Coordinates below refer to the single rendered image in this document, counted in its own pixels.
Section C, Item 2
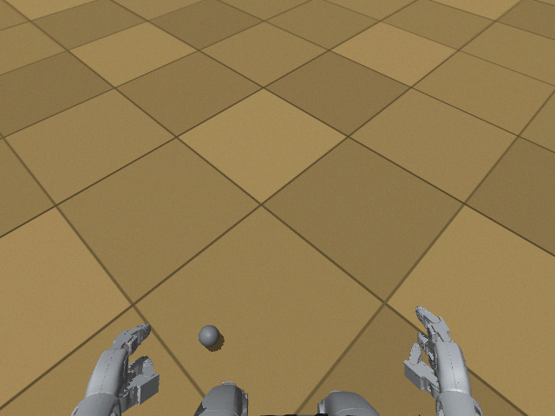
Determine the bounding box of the ball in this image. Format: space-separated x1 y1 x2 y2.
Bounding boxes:
199 325 219 347

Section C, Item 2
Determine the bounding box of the right robot hand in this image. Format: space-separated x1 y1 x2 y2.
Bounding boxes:
404 306 472 399

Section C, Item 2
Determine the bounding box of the left robot hand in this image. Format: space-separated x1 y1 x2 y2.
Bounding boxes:
84 323 160 413

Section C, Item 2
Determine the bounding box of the right robot arm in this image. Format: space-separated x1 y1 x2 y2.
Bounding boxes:
435 391 483 416

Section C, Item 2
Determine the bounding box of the left robot arm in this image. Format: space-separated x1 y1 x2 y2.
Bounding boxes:
71 393 121 416

